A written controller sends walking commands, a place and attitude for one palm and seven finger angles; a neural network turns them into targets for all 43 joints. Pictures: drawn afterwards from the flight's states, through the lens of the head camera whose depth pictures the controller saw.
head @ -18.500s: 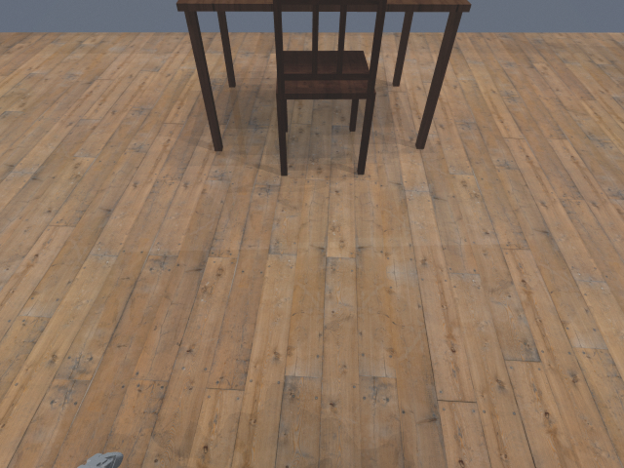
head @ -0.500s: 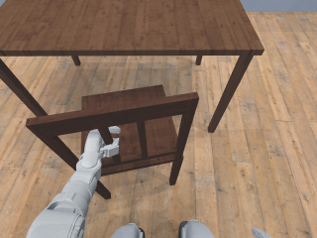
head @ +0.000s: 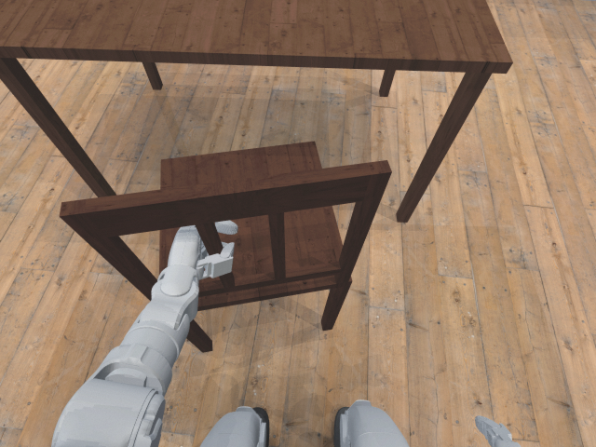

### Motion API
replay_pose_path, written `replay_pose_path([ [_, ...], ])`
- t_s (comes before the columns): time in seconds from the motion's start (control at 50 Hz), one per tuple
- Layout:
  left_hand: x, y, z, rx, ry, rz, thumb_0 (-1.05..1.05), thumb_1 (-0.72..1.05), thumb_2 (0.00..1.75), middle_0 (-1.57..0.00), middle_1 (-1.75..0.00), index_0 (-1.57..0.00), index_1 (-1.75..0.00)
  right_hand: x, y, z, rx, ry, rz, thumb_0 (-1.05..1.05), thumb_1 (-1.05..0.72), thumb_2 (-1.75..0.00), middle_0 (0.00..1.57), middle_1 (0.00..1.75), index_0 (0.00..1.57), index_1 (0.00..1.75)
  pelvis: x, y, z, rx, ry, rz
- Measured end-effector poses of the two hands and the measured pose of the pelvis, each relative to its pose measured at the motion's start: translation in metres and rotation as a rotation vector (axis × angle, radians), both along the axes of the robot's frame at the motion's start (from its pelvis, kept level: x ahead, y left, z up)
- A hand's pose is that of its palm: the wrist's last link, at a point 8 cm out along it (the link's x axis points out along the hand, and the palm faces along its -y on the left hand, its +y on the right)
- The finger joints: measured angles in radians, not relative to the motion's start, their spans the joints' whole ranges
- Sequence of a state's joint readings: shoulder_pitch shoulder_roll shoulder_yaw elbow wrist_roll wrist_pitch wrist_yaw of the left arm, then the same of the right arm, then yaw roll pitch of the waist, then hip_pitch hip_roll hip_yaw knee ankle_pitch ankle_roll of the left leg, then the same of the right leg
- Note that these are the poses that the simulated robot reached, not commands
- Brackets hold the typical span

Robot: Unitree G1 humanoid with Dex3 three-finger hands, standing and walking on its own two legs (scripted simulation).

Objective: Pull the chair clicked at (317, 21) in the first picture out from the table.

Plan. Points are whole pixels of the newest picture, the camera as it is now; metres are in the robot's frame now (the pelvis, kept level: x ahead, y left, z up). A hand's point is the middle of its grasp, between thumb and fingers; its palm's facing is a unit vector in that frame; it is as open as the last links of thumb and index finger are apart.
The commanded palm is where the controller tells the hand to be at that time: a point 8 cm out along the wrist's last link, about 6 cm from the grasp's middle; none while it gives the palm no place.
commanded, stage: step backward, pulling the chair out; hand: left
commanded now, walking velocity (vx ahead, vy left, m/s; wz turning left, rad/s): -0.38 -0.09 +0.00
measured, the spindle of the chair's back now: (218, 256) +0.40 +0.15 -0.10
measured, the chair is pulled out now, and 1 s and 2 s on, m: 0.25 0.49 0.66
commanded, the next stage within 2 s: stop walking, hand still on the chair in 1.02 s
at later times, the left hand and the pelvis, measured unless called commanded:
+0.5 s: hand (207, 328) +0.27 +0.14 -0.06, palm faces +0.01 -0.98 -0.19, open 5.4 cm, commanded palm +0.27 +0.19 -0.06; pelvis -0.11 +0.00 +0.00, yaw -1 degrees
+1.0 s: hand (196, 439) +0.13 +0.13 -0.06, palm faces +0.02 -0.98 -0.18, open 5.5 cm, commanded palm +0.14 +0.18 -0.06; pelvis -0.23 -0.01 +0.00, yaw +1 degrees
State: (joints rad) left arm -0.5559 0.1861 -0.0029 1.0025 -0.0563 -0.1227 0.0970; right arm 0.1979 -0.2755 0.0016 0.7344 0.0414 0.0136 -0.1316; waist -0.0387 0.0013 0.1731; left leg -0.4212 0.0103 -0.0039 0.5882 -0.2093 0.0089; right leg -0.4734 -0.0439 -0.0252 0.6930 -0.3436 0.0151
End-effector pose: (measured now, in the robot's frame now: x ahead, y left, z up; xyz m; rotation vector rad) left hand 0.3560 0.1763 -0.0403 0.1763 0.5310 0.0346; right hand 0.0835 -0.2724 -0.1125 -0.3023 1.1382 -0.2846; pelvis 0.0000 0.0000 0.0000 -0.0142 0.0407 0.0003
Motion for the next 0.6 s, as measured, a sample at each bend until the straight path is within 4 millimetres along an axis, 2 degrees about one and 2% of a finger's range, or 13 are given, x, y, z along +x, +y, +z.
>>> replay_pose_path([
  [0.1, -0.018, 0.004, 0.000, 0.015, -0.007, 0.016, 0.04, 0.65, 0.78, -0.28, -1.20, -0.50, -1.44, -0.012, 0.015, -0.009, 0.075, -0.016, 0.023, 0.01, -0.90, -0.90, 0.20, 0.29, 0.20, 0.30, -0.015, -0.010, -0.002, -0.004, -0.003, -0.027],
  [0.2, -0.039, 0.003, 0.001, 0.030, -0.009, 0.040, 0.04, 0.64, 0.80, -0.31, -1.18, -0.50, -1.44, -0.030, 0.016, -0.017, 0.114, -0.056, -0.018, 0.01, -0.90, -0.90, 0.21, 0.30, 0.21, 0.30, -0.042, -0.016, -0.003, -0.023, -0.016, -0.026],
  [0.34, -0.070, 0.004, 0.001, 0.019, -0.002, 0.024, 0.04, 0.65, 0.77, -0.29, -1.19, -0.50, -1.44, -0.069, 0.002, -0.009, 0.024, -0.039, -0.023, 0.01, -0.90, -0.90, 0.21, 0.30, 0.21, 0.30, -0.069, 0.000, -0.003, 0.004, -0.004, 0.013],
  [0.44, -0.092, 0.010, 0.001, 0.011, -0.001, 0.006, 0.04, 0.66, 0.76, -0.27, -1.21, -0.50, -1.44, -0.095, 0.004, -0.001, -0.001, -0.017, -0.008, 0.01, -0.90, -0.90, 0.21, 0.29, 0.20, 0.30, -0.093, 0.005, 0.000, 0.001, -0.011, -0.014],
  [0.54, -0.119, 0.012, 0.001, 0.014, 0.007, 0.038, 0.05, 0.66, 0.78, -0.28, -1.20, -0.50, -1.44, -0.119, 0.012, -0.001, 0.056, -0.027, 0.013, 0.01, -0.90, -0.90, 0.20, 0.29, 0.20, 0.30, -0.115, -0.007, 0.004, -0.019, -0.024, -0.031],
  [0.6, -0.135, 0.012, 0.002, 0.027, 0.002, 0.059, 0.05, 0.65, 0.79, -0.30, -1.19, -0.50, -1.44, -0.135, 0.011, -0.011, 0.098, -0.039, 0.020, 0.01, -0.90, -0.90, 0.21, 0.29, 0.20, 0.30, -0.131, -0.018, -0.001, -0.017, -0.027, -0.043],
])
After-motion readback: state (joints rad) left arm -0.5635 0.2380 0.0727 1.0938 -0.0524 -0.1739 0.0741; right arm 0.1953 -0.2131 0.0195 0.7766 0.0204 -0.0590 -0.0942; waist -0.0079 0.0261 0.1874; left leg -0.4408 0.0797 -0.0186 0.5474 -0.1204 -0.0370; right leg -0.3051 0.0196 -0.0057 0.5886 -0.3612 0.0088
